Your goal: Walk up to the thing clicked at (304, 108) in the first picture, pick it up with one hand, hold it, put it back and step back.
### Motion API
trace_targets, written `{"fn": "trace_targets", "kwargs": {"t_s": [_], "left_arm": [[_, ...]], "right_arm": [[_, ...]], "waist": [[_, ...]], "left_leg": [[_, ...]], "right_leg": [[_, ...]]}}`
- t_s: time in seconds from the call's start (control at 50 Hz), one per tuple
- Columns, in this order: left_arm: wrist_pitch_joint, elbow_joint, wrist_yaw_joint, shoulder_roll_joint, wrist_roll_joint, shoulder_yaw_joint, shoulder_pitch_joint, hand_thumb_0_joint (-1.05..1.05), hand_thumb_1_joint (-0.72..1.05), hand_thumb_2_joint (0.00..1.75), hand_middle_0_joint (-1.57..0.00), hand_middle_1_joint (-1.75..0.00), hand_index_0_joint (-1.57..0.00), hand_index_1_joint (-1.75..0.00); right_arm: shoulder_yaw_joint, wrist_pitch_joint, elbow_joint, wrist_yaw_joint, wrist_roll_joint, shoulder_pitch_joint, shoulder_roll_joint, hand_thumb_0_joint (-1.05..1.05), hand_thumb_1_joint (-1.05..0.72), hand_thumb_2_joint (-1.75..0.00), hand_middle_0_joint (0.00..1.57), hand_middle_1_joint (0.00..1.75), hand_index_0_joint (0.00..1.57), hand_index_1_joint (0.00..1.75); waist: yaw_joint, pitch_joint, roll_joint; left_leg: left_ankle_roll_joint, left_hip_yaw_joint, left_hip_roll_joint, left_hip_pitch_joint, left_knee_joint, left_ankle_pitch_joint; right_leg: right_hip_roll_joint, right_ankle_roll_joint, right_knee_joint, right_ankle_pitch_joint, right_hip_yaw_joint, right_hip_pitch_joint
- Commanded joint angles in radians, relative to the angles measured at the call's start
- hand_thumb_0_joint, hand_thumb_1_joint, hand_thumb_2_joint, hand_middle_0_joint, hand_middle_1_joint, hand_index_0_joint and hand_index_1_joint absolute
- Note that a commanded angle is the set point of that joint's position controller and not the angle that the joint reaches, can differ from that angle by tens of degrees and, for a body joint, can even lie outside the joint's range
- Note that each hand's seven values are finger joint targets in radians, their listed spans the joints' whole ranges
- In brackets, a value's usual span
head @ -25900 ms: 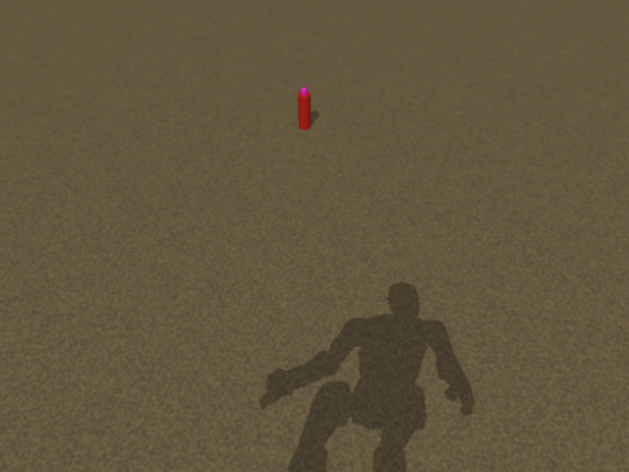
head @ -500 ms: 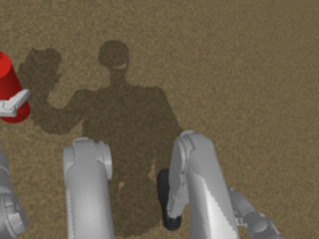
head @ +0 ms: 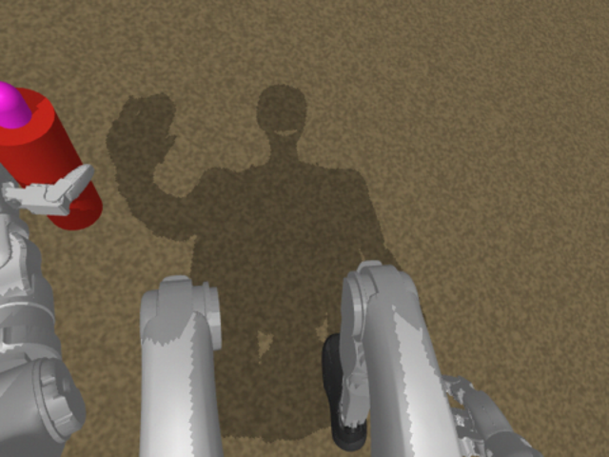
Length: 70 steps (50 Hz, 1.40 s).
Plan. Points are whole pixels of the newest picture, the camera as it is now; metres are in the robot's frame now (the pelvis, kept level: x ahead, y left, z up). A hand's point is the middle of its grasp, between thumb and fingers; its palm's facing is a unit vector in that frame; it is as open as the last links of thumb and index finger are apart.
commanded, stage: settle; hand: left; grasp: from the side
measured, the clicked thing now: (45, 162) +0.45 +0.29 -0.05
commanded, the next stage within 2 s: lift in 0.68 s
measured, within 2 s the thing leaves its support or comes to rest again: neither
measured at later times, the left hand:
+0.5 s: hand (29, 147) +0.45 +0.29 -0.01, palm faces +0.35 -0.94 -0.04, open 10.0 cm
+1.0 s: hand (28, 138) +0.45 +0.28 +0.01, palm faces +0.31 -0.95 -0.05, open 10.0 cm
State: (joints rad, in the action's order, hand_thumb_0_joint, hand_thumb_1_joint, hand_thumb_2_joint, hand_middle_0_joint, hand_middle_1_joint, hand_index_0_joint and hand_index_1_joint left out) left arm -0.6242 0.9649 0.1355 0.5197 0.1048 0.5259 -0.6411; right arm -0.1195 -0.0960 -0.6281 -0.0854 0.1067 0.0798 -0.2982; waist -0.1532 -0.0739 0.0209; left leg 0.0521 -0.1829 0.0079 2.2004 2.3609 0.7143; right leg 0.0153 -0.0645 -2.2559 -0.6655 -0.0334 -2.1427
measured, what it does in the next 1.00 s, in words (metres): stands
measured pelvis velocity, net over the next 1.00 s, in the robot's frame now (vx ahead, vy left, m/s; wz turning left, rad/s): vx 0.00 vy -0.01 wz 0.04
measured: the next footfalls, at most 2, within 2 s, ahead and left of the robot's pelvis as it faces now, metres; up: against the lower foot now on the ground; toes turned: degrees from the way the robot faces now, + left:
none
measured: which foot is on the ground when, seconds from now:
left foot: down 0.00-1.00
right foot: down 0.00-1.00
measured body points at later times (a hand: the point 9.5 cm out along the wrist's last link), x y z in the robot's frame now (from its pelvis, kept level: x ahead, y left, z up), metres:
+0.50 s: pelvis +0.00 +0.00 +0.02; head +0.20 +0.06 +0.42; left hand +0.42 +0.34 -0.01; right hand +0.13 -0.27 -0.09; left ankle +0.07 +0.14 -0.32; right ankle +0.11 -0.14 -0.32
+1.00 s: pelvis +0.00 -0.01 +0.04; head +0.20 +0.05 +0.44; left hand +0.42 +0.33 +0.02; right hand +0.13 -0.27 -0.09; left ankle +0.07 +0.14 -0.32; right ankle +0.11 -0.14 -0.32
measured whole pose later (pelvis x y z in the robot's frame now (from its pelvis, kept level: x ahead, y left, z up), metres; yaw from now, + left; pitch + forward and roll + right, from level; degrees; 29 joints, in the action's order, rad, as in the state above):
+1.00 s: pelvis +0.00 -0.01 +0.04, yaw +3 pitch +33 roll -5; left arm -0.56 0.93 0.15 0.46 0.09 0.53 -0.65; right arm -0.04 -0.06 -0.67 -0.06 0.08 0.12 -0.28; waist -0.13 -0.13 0.00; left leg 0.06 -0.14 0.00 2.10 2.23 0.70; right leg 0.03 -0.05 -2.16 -0.66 -0.01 -2.07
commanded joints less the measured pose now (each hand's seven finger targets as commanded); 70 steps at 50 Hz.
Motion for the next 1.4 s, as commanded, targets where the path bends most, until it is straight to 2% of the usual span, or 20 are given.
{"fn": "trace_targets", "kwargs": {"t_s": [0.0, 0.18, 0.24, 0.26, 0.36, 0.42, 0.5, 0.58, 0.62, 0.72, 0.76, 0.8, 0.84, 0.86, 0.92, 0.98, 1.02, 1.24, 1.3, 1.38], "left_arm": [[-0.085, -0.255, -0.009, 0.284, 0.017, 0.062, -0.307, 0.0, 0.14, 1.29, -1.23, -1.39, -1.23, -1.41], [-0.073, -0.231, -0.01, 0.243, 0.016, 0.043, -0.329, 0.0, 0.1, 1.29, -1.22, -1.39, -1.22, -1.41], [-0.072, -0.275, -0.009, 0.284, -0.002, 0.051, -0.358, 0.0, 0.13, 1.27, -1.22, -1.38, -1.22, -1.39], [-0.066, -0.234, -0.003, 0.242, -0.003, 0.029, -0.331, 0.0, 0.16, 1.28, -1.22, -1.38, -1.22, -1.4], [-0.068, -0.289, -0.013, 0.28, 0.003, 0.071, -0.382, 0.0, 0.17, 1.31, -1.24, -1.4, -1.24, -1.42], [-0.055, -0.219, -0.014, 0.224, 0.006, 0.049, -0.343, 0.0, 0.19, 1.34, -1.26, -1.43, -1.27, -1.45], [-0.062, -0.263, -0.021, 0.265, -0.016, 0.049, -0.391, 0.0, 0.18, 1.35, -1.27, -1.43, -1.27, -1.45], [-0.051, -0.182, -0.014, 0.194, -0.015, 0.017, -0.343, 0.0, 0.2, 1.35, -1.27, -1.43, -1.27, -1.45], [-0.063, -0.252, -0.014, 0.253, -0.013, 0.047, -0.398, 0.0, 0.19, 1.35, -1.26, -1.41, -1.25, -1.44], [-0.06, -0.228, -0.008, 0.221, -0.002, 0.028, -0.393, 0.0, 0.21, 1.37, -1.27, -1.44, -1.27, -1.46], [-0.068, -0.273, -0.011, 0.267, -0.008, 0.047, -0.426, 0.0, 0.21, 1.37, -1.26, -1.43, -1.26, -1.45], [-0.06, -0.212, -0.004, 0.202, -0.005, 0.01, -0.379, 0.0, 0.19, 1.28, -1.3, -1.48, -1.33, -1.46], [-0.062, -0.254, -0.001, 0.251, 0.002, 0.052, -0.382, 0.0, 0.2, 1.29, -1.29, -1.48, -1.33, -1.47], [-0.054, -0.226, 0.006, 0.221, 0.005, 0.035, -0.335, 0.0, 0.2, 1.3, -1.28, -1.47, -1.31, -1.46], [-0.051, -0.357, 0.012, 0.278, 0.013, 0.058, -0.393, 0.0, 0.21, 1.31, -1.3, -1.49, -1.33, -1.48], [-0.019, -0.298, 0.014, 0.193, 0.023, 0.03, -0.3, 0.0, 0.19, 1.3, -1.29, -1.48, -1.32, -1.46], [-0.017, -0.371, 0.006, 0.237, 0.024, 0.048, -0.327, 0.0, 0.16, 1.3, -1.28, -1.47, -1.31, -1.46], [0.06, -0.508, -0.001, 0.106, 0.059, -0.037, -0.192, 0.0, 0.17, 1.28, -1.27, -1.46, -1.3, -1.44], [0.076, -0.676, -0.017, 0.156, 0.062, -0.028, -0.181, 0.0, 0.19, 1.27, -1.26, -1.45, -1.3, -1.43], [0.127, -0.675, -0.049, 0.046, 0.077, -0.081, -0.067, 0.0, 0.22, 1.28, -1.25, -1.45, -1.29, -1.43]], "right_arm": [[0.097, 0.019, 0.036, 0.026, 0.001, 0.131, -0.233, 0.0, -0.89, -0.9, 0.2, 0.3, 0.2, 0.3], [0.111, 0.035, 0.026, 0.036, -0.003, 0.134, -0.21, 0.0, -0.89, -0.9, 0.2, 0.3, 0.2, 0.3], [0.125, 0.039, 0.022, 0.04, 0.0, 0.141, -0.213, 0.0, -0.89, -0.9, 0.2, 0.3, 0.2, 0.3], [0.123, 0.038, 0.024, 0.04, -0.001, 0.139, -0.21, 0.0, -0.89, -0.9, 0.2, 0.3, 0.2, 0.3], [0.128, 0.041, 0.016, 0.041, -0.007, 0.153, -0.212, 0.0, -0.89, -0.9, 0.2, 0.3, 0.2, 0.3], [0.13, 0.045, 0.017, 0.041, -0.009, 0.15, -0.206, 0.0, -0.89, -0.9, 0.2, 0.3, 0.2, 0.3], [0.139, 0.045, 0.008, 0.044, -0.009, 0.153, -0.205, 0.0, -0.89, -0.9, 0.2, 0.3, 0.2, 0.3], [0.14, 0.048, 0.013, 0.042, -0.013, 0.15, -0.202, 0.0, -0.89, -0.9, 0.2, 0.3, 0.2, 0.3], [0.142, 0.049, 0.005, 0.043, -0.012, 0.155, -0.207, 0.0, -0.89, -0.9, 0.2, 0.3, 0.2, 0.3], [0.141, 0.055, 0.005, 0.043, -0.017, 0.154, -0.2, 0.0, -0.89, -0.9, 0.2, 0.3, 0.2, 0.3], [0.144, 0.055, -0.003, 0.044, -0.012, 0.164, -0.199, 0.0, -0.89, -0.9, 0.2, 0.3, 0.2, 0.3], [0.141, 0.057, 0.003, 0.043, -0.015, 0.153, -0.197, 0.0, -0.92, -0.9, 0.2, 0.3, 0.2, 0.3], [0.147, 0.058, 0.003, 0.045, -0.018, 0.16, -0.207, 0.0, -0.92, -0.9, 0.2, 0.3, 0.2, 0.3], [0.145, 0.057, 0.012, 0.045, -0.018, 0.16, -0.204, 0.0, -0.92, -0.9, 0.2, 0.3, 0.2, 0.3], [0.153, 0.054, 0.007, 0.049, -0.023, 0.175, -0.201, 0.0, -0.92, -0.9, 0.2, 0.3, 0.2, 0.3], [0.158, 0.059, 0.026, 0.052, -0.035, 0.165, -0.198, 0.0, -0.92, -0.9, 0.2, 0.3, 0.2, 0.3], [0.16, 0.059, 0.028, 0.057, -0.041, 0.168, -0.194, 0.0, -0.92, -0.9, 0.2, 0.3, 0.2, 0.3], [0.182, 0.085, 0.088, 0.078, -0.08, 0.149, -0.173, 0.0, -0.92, -0.9, 0.2, 0.3, 0.2, 0.3], [0.186, 0.089, 0.1, 0.087, -0.086, 0.157, -0.163, 0.0, -0.91, -0.9, 0.2, 0.3, 0.2, 0.3], [0.187, 0.105, 0.119, 0.099, -0.102, 0.14, -0.143, 0.0, -0.91, -0.9, 0.2, 0.3, 0.2, 0.3]], "waist": [[0.023, -0.708, -0.272], [0.013, -0.684, -0.199], [0.03, -0.723, -0.232], [0.023, -0.708, -0.229], [0.039, -0.733, -0.259], [0.026, -0.707, -0.239], [0.037, -0.709, -0.269], [0.014, -0.684, -0.229], [0.028, -0.712, -0.266], [0.023, -0.698, -0.234], [0.031, -0.737, -0.253], [0.023, -0.709, -0.233], [0.044, -0.748, -0.252], [0.038, -0.747, -0.245], [0.059, -0.814, -0.261], [0.048, -0.766, -0.219], [0.066, -0.776, -0.225], [0.066, -0.748, -0.179], [0.095, -0.813, -0.199], [0.079, -0.744, -0.134]], "left_leg": [[-0.058, 0.117, -0.009, -0.48, -0.307, -0.208], [-0.071, 0.137, -0.01, -0.412, -0.32, -0.142], [-0.067, 0.142, -0.012, -0.451, -0.329, -0.144], [-0.066, 0.14, -0.011, -0.455, -0.336, -0.152], [-0.058, 0.132, -0.01, -0.507, -0.362, -0.18], [-0.059, 0.129, -0.009, -0.511, -0.368, -0.18], [-0.057, 0.134, -0.007, -0.53, -0.386, -0.17], [-0.059, 0.129, -0.006, -0.529, -0.397, -0.166], [-0.055, 0.127, -0.007, -0.558, -0.402, -0.167], [-0.06, 0.134, -0.005, -0.54, -0.408, -0.14], [-0.06, 0.138, -0.003, -0.554, -0.404, -0.148], [-0.058, 0.134, -0.004, -0.549, -0.411, -0.159], [-0.058, 0.136, -0.002, -0.579, -0.414, -0.187], [-0.059, 0.14, -0.003, -0.575, -0.412, -0.199], [-0.062, 0.15, -0.002, -0.603, -0.42, -0.21], [-0.064, 0.146, -0.002, -0.592, -0.449, -0.187], [-0.064, 0.149, -0.003, -0.592, -0.464, -0.18], [-0.071, 0.143, -0.006, -0.679, -0.581, -0.145], [-0.07, 0.145, -0.006, -0.743, -0.623, -0.172], [-0.076, 0.143, -0.009, -0.766, -0.686, -0.154]], "right_leg": [[-0.021, 0.092, 0.206, 0.215, -0.074, 0.384], [-0.022, 0.083, 0.259, 0.161, -0.053, 0.438], [-0.022, 0.087, 0.265, 0.159, -0.047, 0.432], [-0.02, 0.088, 0.264, 0.165, -0.052, 0.426], [-0.017, 0.095, 0.256, 0.179, -0.059, 0.412], [-0.015, 0.096, 0.262, 0.179, -0.059, 0.39], [-0.012, 0.1, 0.271, 0.166, -0.053, 0.382], [-0.01, 0.098, 0.278, 0.16, -0.061, 0.368], [-0.01, 0.1, 0.277, 0.159, -0.059, 0.358], [-0.01, 0.097, 0.292, 0.137, -0.055, 0.374], [-0.01, 0.097, 0.296, 0.145, -0.048, 0.394], [-0.008, 0.099, 0.293, 0.152, -0.053, 0.38], [-0.006, 0.1, 0.292, 0.175, -0.049, 0.398], [-0.005, 0.097, 0.297, 0.184, -0.047, 0.421], [-0.007, 0.097, 0.315, 0.196, -0.033, 0.472], [-0.006, 0.096, 0.343, 0.176, -0.037, 0.472], [-0.008, 0.097, 0.358, 0.166, -0.034, 0.49], [-0.005, 0.096, 0.497, 0.141, -0.018, 0.561], [-0.005, 0.095, 0.54, 0.159, -0.004, 0.646], [-0.005, 0.088, 0.629, 0.15, 0.007, 0.713]]}}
